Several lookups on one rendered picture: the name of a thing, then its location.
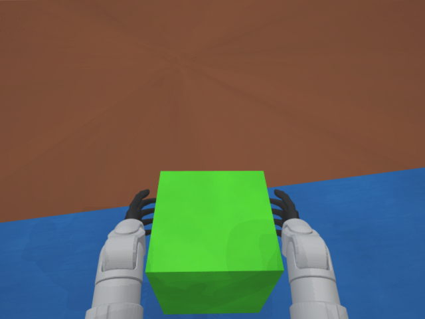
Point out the robot right forearm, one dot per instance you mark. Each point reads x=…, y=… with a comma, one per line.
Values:
x=310, y=272

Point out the robot left hand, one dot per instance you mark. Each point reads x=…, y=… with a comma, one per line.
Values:
x=135, y=209

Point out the carton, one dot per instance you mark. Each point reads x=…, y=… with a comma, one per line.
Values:
x=213, y=246

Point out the robot left forearm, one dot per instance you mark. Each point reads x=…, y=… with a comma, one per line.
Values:
x=119, y=276

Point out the robot right hand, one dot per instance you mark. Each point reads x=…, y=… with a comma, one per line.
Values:
x=288, y=209

